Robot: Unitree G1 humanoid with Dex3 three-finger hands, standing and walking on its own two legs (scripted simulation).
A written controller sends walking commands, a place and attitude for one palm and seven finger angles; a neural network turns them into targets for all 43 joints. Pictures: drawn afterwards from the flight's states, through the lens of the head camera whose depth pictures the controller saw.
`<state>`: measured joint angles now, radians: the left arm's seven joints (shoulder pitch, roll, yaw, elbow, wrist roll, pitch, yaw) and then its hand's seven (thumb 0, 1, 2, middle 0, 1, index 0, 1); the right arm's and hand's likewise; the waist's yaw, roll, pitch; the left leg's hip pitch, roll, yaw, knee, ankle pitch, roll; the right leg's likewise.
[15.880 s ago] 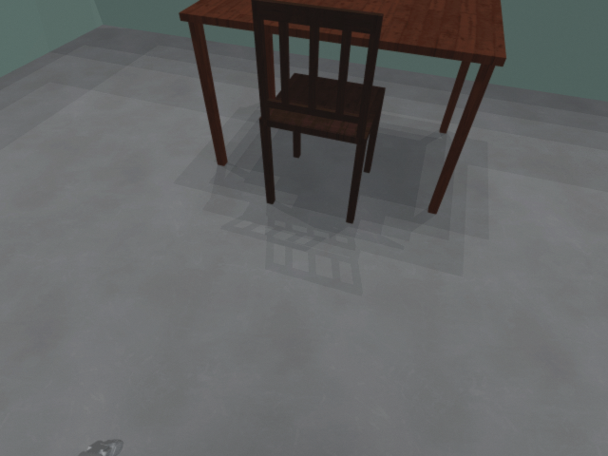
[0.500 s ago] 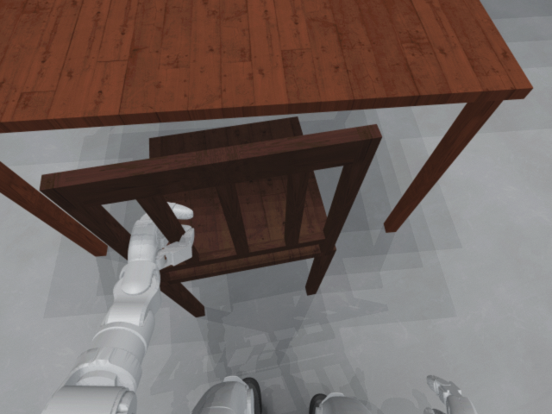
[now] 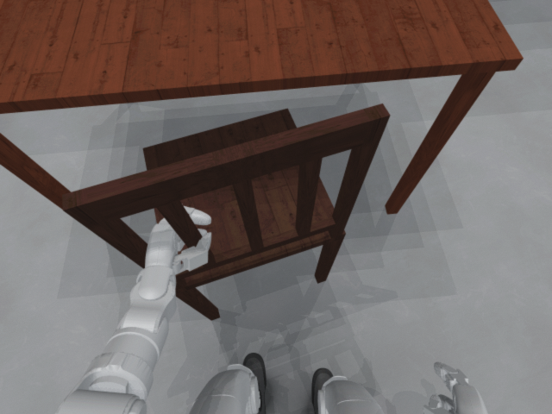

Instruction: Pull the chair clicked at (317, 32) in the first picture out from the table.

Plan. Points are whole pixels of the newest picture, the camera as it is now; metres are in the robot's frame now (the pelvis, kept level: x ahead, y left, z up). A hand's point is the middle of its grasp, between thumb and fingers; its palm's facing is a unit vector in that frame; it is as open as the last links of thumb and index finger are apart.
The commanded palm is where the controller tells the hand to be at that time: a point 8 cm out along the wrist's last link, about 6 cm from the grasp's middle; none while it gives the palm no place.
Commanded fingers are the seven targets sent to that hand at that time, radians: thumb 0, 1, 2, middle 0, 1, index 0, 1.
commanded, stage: step backward, pulling the chair out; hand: left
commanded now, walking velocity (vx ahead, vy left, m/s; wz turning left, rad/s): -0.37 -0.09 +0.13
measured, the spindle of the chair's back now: (249, 218) +0.41 +0.06 -0.08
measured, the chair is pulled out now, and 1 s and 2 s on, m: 0.11 0.12 0.20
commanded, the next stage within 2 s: none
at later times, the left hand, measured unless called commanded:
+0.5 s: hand (200, 260) +0.33 +0.13 -0.07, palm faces +0.02 -0.98 -0.22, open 5.6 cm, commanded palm +0.32 +0.18 -0.07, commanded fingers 0.00 0.90 0.90 -0.50 -1.45 -0.50 -1.45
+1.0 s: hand (200, 260) +0.33 +0.13 -0.07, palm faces +0.00 -0.98 -0.21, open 5.6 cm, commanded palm +0.32 +0.19 -0.06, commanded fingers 0.00 0.90 0.90 -0.50 -1.45 -0.50 -1.45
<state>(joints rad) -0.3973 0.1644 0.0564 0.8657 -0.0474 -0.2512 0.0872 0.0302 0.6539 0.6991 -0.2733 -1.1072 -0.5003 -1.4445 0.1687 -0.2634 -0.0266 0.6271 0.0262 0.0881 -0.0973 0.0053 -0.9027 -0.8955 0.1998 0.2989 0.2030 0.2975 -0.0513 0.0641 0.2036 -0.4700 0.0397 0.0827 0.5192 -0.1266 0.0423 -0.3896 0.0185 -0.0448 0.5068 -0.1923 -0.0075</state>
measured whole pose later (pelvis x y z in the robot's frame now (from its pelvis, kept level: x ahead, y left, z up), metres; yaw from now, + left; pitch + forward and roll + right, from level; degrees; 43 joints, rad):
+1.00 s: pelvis -0.01 -0.01 +0.00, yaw +2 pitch +2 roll -2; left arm -0.39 0.17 0.00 0.83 -0.02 -0.24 0.09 0.01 0.62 0.73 -0.25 -1.18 -0.50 -1.44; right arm 0.15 -0.21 0.01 0.66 0.02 0.03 -0.10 0.01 -0.90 -0.90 0.20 0.30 0.21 0.30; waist -0.03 0.06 0.24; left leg -0.48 0.02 0.00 0.68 -0.31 0.00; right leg -0.36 0.03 -0.06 0.54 -0.21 -0.03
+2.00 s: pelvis -0.10 -0.01 +0.00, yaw +6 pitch +4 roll -1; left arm -0.44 0.15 0.00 0.77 -0.02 -0.14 0.08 0.02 0.64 0.72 -0.18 -1.19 -0.50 -1.44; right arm 0.12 -0.27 0.00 0.65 0.03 0.06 -0.10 0.01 -0.90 -0.90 0.20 0.30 0.21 0.30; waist -0.07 0.05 0.24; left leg -0.32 0.04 -0.04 0.56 -0.28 -0.03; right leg -0.40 -0.02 -0.06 0.52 -0.20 0.00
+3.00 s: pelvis -0.27 +0.01 +0.00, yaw +5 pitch +3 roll +0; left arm -0.45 0.17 -0.01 0.80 -0.02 -0.12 0.07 0.03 0.64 0.75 -0.14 -1.16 -0.46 -1.44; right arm 0.15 -0.25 -0.03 0.64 0.01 0.06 -0.08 0.01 -0.90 -0.90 0.20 0.30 0.20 0.30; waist -0.07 0.00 0.24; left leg -0.29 0.03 0.02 0.52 -0.28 -0.02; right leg -0.44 -0.04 -0.01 0.65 -0.30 0.01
